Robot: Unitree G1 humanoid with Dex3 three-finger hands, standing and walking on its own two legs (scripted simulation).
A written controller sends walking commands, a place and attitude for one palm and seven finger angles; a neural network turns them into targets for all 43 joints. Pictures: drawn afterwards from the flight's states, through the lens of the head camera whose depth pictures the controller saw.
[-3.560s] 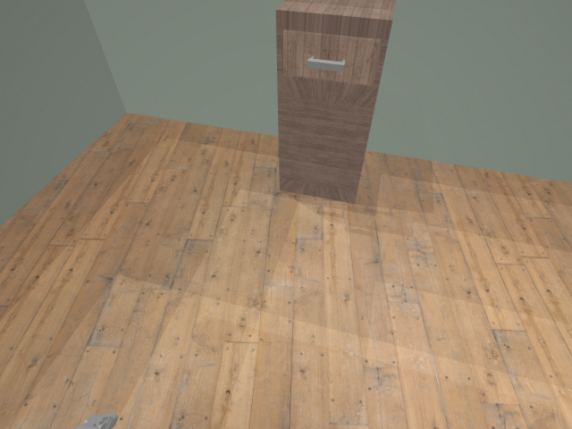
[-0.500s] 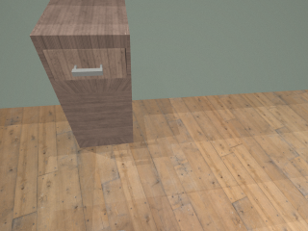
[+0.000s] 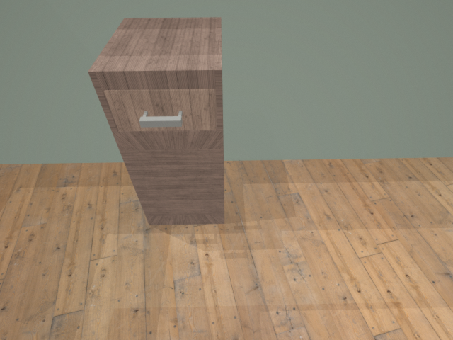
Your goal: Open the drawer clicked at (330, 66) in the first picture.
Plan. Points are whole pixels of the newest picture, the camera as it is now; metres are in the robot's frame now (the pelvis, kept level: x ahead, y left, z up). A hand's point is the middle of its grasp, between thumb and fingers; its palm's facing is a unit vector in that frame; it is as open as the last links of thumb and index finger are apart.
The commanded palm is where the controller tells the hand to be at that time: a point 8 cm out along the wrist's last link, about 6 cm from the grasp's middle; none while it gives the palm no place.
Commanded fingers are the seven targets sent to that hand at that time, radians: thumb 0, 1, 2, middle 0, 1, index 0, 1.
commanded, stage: take the last steps up to it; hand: left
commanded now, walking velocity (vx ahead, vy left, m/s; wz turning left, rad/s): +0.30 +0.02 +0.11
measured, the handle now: (162, 117) +0.77 +0.27 -0.06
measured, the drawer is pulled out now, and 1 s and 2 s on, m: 0.00 0.00 0.00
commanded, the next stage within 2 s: come to a stop and stand still in 0.68 s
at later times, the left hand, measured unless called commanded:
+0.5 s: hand out of the picture +0.09 +0.23 -0.17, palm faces +0.08 -0.99 -0.14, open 7.4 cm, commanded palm none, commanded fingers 0.00 0.90 0.90 -0.20 -0.30 -0.20 -0.30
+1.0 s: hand (155, 261) +0.33 +0.20 -0.17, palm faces +0.09 -0.97 -0.22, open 7.2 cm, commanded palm none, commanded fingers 0.00 0.90 0.90 -0.20 -0.30 -0.20 -0.30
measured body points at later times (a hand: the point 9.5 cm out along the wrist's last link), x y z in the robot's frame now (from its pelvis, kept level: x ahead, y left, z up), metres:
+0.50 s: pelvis +0.10 +0.05 +0.01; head +0.12 +0.08 +0.46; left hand +0.09 +0.28 -0.16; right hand +0.08 -0.17 -0.14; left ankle +0.04 +0.13 -0.74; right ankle +0.14 -0.09 -0.67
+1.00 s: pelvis +0.25 +0.02 -0.01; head +0.27 +0.02 +0.44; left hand +0.32 +0.25 -0.15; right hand +0.28 -0.21 -0.17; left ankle +0.28 +0.15 -0.71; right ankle +0.29 -0.07 -0.74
